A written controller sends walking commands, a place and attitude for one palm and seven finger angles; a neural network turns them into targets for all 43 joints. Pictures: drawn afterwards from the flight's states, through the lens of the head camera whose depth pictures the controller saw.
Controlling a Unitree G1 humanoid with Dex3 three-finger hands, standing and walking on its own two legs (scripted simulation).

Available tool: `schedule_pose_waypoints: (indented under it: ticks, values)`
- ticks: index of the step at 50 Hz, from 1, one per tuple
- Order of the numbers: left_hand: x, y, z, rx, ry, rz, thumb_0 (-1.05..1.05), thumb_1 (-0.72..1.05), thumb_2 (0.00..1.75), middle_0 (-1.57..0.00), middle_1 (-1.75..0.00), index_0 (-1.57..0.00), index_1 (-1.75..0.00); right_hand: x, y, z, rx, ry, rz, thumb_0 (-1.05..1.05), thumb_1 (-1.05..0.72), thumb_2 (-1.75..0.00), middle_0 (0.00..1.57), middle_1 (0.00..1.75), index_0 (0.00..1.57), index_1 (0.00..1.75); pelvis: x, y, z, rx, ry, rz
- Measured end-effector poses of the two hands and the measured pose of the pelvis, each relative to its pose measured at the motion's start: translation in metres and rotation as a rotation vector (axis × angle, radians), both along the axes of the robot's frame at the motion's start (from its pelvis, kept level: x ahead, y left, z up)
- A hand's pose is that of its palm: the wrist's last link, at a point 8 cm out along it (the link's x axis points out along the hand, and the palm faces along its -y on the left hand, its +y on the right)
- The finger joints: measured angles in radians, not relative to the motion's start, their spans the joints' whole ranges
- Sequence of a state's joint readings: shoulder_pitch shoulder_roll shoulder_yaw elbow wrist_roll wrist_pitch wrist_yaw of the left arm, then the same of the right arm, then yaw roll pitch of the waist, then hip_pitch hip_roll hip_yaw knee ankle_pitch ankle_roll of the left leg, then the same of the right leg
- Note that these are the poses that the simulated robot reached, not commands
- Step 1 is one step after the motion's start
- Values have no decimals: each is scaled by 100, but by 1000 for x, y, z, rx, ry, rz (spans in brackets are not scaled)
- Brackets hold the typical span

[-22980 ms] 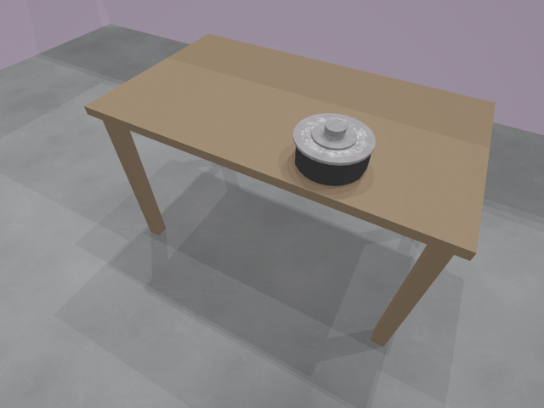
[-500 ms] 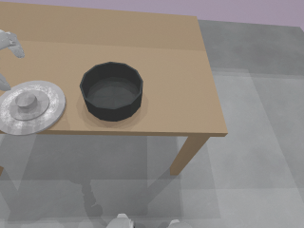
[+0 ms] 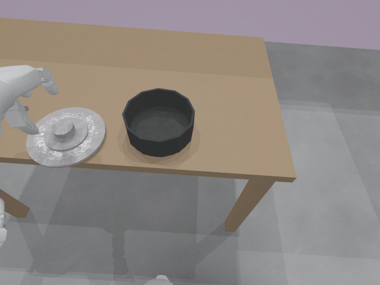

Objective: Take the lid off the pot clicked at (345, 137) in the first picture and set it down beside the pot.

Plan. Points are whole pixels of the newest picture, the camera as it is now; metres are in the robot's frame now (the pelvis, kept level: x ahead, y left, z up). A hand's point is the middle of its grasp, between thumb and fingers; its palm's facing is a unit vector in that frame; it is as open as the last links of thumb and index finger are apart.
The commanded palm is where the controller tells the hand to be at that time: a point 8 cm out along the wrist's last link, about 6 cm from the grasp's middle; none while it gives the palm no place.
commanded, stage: draw the hand back to the body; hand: left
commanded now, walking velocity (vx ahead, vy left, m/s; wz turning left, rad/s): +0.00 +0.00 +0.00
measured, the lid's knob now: (63, 128) +0.50 +0.34 -0.03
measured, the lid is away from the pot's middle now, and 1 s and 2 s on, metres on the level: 0.26 0.26 0.26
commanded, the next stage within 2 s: step back with the hand held close in 1.76 s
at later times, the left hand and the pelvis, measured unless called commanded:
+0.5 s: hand (52, 91) +0.42 +0.25 +0.18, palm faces +0.43 -0.87 -0.25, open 9.9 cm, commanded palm +0.35 +0.29 +0.19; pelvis +0.04 -0.04 +0.03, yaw -3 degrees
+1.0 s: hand (49, 136) +0.32 +0.22 +0.18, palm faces +0.46 -0.85 -0.27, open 7.7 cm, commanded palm +0.26 +0.25 +0.20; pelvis +0.03 -0.07 +0.03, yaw -1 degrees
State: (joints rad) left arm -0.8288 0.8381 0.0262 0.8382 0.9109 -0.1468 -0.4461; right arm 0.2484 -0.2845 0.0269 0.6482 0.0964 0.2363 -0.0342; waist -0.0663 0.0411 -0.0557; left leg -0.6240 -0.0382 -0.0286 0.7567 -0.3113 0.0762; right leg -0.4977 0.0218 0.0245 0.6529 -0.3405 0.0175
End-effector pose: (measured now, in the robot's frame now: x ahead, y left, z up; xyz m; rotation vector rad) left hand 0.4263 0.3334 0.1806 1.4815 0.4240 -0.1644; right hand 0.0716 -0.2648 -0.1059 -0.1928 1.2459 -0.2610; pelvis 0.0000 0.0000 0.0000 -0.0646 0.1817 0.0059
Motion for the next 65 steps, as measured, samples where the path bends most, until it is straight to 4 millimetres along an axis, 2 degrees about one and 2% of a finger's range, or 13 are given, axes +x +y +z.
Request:
schedule_pose_waypoints:
  ticks: [4,6,9,13,20,26,33,41,47,54,65]
  values:
    - [-12,-7,1,-586,-324,103,0,4,54,-32,-93,-33,-93,20,11,9,1,-89,71,1,-90,-90,20,30,20,30,-1,-2,7,14,-50,-8]
    - [-14,-13,1,-791,-466,167,0,4,54,-33,-93,-33,-93,30,15,15,0,-130,105,1,-90,-90,20,30,20,30,1,-5,11,20,-63,-14]
    - [-15,-20,2,-989,-613,252,0,5,54,-32,-92,-33,-92,43,18,26,-2,-197,127,1,-90,-90,20,30,20,30,6,-10,16,24,-80,-21]
    - [-17,-28,2,-1112,-706,325,0,8,55,-32,-90,-32,-90,57,11,37,-2,-278,126,1,-90,-90,20,30,20,30,15,-17,21,27,-102,-35]
    - [-32,-38,6,-1137,-768,376,0,19,60,-30,-82,-30,-82,69,-16,42,-12,-320,114,1,-90,-90,20,30,20,30,32,-30,26,40,-129,-53]
    - [-56,-43,9,-1106,-790,404,0,31,65,-28,-73,-29,-73,76,-40,38,-21,-315,109,1,-90,-90,20,30,20,30,40,-43,27,48,-145,-52]
    - [-85,-53,9,-1081,-809,422,0,45,71,-26,-62,-27,-62,94,-53,39,-17,-352,125,1,-90,-90,20,30,20,30,41,-58,28,55,-165,-43]
    - [-118,-66,11,-1074,-833,406,1,62,79,-24,-50,-24,-50,120,-48,47,4,-448,163,1,-90,-90,20,30,20,30,37,-66,28,59,-193,-36]
    - [-142,-72,14,-1072,-852,376,1,75,84,-22,-40,-23,-40,131,-37,53,22,-506,194,1,-90,-90,20,30,20,30,33,-67,29,59,-215,-31]
    - [-167,-77,15,-1074,-851,343,1,85,88,-21,-33,-21,-33,131,-24,56,30,-528,221,1,-90,-90,20,30,20,30,28,-63,30,57,-241,-26]
    - [-201,-82,18,-1065,-837,266,1,89,90,-20,-30,-21,-30,123,-9,60,25,-541,237,1,-90,-90,20,30,20,30,24,-51,31,53,-270,-28]
